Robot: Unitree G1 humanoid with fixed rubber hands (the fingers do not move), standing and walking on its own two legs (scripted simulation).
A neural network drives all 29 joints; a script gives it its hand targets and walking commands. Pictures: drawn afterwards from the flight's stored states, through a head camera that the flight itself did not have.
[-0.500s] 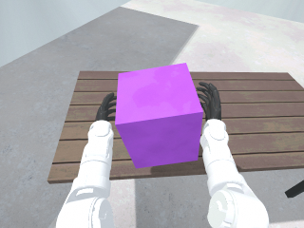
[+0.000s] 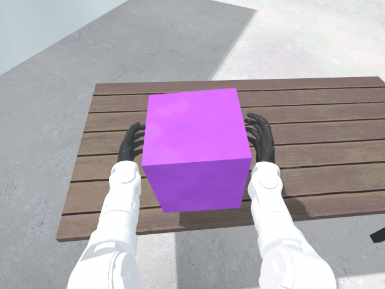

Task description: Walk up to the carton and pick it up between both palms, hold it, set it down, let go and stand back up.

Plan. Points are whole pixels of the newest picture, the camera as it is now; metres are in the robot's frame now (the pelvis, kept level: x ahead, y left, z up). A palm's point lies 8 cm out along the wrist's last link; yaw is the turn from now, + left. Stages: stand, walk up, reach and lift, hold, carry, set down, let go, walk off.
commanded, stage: set down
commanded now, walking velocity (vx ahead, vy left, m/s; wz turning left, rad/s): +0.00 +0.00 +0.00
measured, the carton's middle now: (197, 154) +0.44 +0.00 -0.01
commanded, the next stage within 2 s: none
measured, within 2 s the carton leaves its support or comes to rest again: rests again in 1.56 s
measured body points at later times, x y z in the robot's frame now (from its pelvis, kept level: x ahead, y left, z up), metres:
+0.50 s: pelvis -0.01 +0.00 +0.00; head +0.05 +0.01 +0.44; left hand +0.39 +0.15 +0.02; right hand +0.40 -0.14 +0.06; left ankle -0.02 +0.12 -0.75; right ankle -0.04 -0.10 -0.75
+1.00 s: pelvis -0.01 +0.00 +0.00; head +0.07 +0.01 +0.44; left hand +0.42 +0.15 +0.02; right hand +0.41 -0.15 +0.04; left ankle -0.02 +0.12 -0.75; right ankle -0.04 -0.10 -0.75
